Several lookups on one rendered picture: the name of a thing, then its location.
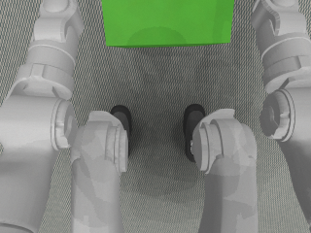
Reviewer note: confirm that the robot right thigh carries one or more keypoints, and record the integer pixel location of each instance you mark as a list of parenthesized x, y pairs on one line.
[(231, 191)]

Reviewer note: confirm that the robot left forearm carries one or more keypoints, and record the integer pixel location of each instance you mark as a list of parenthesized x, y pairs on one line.
[(52, 53)]

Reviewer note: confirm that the robot left shin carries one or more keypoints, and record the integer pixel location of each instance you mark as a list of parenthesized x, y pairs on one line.
[(75, 150)]

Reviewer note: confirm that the carton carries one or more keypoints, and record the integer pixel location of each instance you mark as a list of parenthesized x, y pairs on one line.
[(166, 23)]

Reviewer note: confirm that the right robot upper arm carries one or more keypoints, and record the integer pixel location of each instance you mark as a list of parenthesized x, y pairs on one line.
[(286, 118)]

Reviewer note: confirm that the left robot upper arm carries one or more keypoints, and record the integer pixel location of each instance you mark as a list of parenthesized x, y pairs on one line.
[(33, 131)]

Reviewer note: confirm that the robot right forearm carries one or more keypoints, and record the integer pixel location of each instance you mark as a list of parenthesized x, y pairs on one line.
[(283, 42)]

